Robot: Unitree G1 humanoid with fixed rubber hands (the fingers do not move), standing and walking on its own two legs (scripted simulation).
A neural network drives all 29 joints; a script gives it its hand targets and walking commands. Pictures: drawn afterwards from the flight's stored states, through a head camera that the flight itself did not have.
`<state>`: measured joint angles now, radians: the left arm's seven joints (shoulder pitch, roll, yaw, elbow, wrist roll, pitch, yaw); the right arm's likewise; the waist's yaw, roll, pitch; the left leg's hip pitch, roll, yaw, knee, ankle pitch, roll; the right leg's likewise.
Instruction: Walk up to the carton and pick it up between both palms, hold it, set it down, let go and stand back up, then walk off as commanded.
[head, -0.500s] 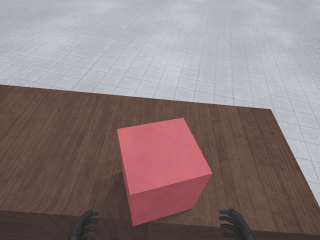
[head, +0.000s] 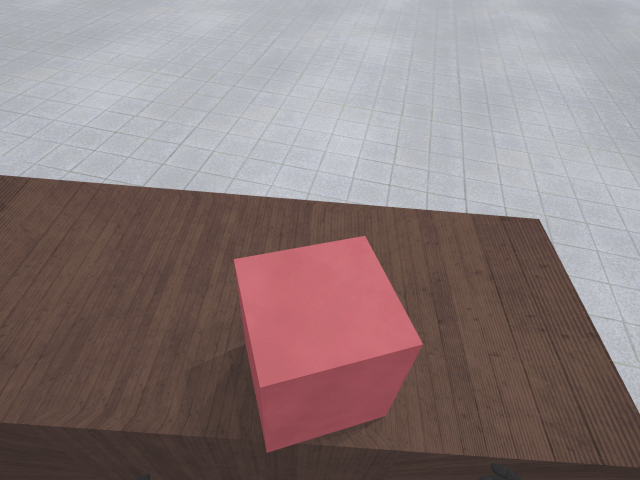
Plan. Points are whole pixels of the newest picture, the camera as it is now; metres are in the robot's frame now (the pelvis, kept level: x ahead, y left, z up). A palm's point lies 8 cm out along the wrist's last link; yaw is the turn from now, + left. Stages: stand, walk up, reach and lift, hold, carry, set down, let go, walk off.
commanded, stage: stand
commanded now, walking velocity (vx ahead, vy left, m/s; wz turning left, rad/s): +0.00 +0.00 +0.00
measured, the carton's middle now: (316, 344) +0.36 +0.02 -0.09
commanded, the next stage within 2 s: none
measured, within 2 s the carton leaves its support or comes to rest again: neither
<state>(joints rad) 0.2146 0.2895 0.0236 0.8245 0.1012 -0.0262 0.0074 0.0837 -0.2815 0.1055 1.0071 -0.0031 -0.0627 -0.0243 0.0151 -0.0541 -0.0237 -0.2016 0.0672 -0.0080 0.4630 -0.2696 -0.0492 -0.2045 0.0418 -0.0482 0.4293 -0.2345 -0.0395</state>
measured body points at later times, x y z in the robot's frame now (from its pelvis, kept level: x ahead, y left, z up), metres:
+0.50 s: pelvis -0.01 +0.00 +0.00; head -0.02 +0.01 +0.45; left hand +0.05 +0.30 -0.14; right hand +0.10 -0.29 -0.12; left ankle -0.02 +0.15 -0.74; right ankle +0.00 -0.09 -0.74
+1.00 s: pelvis -0.01 +0.00 +0.00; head -0.02 +0.01 +0.45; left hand +0.05 +0.29 -0.14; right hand +0.09 -0.29 -0.12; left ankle -0.02 +0.15 -0.74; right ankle +0.00 -0.09 -0.74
